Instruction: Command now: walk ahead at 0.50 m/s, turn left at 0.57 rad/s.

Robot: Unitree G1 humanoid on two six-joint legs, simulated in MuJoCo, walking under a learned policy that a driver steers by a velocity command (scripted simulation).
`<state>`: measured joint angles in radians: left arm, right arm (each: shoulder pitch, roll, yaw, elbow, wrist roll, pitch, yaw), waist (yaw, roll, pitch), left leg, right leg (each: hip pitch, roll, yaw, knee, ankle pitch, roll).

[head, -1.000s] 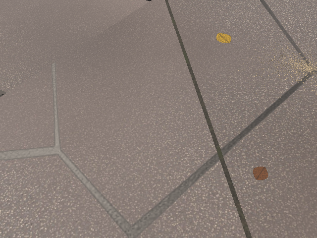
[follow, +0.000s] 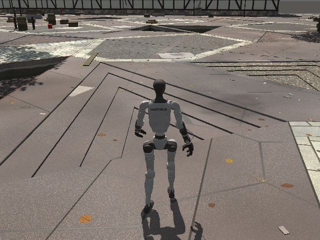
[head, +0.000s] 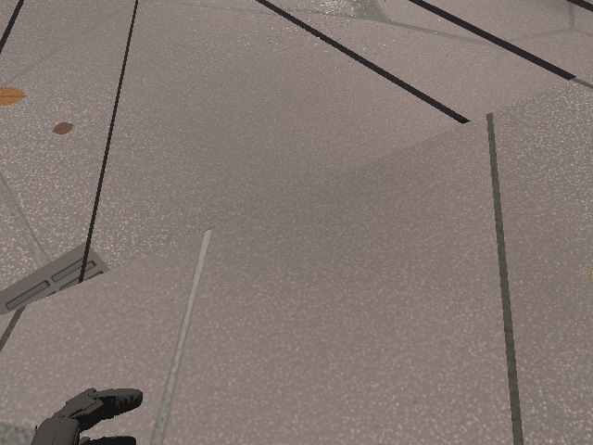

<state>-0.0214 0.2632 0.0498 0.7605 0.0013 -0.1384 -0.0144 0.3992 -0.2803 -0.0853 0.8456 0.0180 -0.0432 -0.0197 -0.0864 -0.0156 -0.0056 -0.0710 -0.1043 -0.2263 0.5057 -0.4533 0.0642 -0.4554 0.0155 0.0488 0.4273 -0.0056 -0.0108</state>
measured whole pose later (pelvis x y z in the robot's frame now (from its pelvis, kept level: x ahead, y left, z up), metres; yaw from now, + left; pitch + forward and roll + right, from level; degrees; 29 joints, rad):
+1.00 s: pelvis +0.56 +0.16 -0.01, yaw +17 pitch +2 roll +0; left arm 0.06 0.26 -0.02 0.72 0.06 -0.06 -0.07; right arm 0.45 -0.25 -0.01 0.89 -0.09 -0.12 0.06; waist -0.06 -0.01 0.01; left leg 0.16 -0.03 0.09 0.24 -0.44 0.03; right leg -0.63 -0.01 -0.03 0.56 0.12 -0.08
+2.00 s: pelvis +1.19 +0.14 -0.12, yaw -7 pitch +1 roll +3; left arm 0.01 0.21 0.00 0.71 0.00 -0.07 -0.07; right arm 0.63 -0.24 -0.01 1.00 0.04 -0.06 0.00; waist -0.12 0.00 0.03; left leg -0.19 0.05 -0.06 1.35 -0.76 -0.07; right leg -0.46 -0.03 0.00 0.53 -0.04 -0.05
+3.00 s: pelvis +1.55 +0.18 -0.12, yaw +22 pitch +4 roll -2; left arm 0.06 0.23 0.08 0.76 0.00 -0.10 -0.01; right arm 0.38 -0.27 -0.10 0.75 0.03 -0.03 -0.03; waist -0.03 0.04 -0.03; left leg -0.39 -0.04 -0.13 1.12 -0.42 0.03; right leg -0.36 0.05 -0.01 0.47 -0.19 -0.03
